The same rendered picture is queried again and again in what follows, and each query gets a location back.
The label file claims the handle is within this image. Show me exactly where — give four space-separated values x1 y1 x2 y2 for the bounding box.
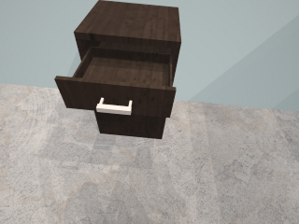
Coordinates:
96 98 133 116

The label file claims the cabinet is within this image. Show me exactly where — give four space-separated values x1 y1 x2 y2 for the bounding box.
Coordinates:
74 0 181 140

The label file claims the drawer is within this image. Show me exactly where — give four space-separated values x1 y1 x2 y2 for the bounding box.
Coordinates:
54 46 177 118

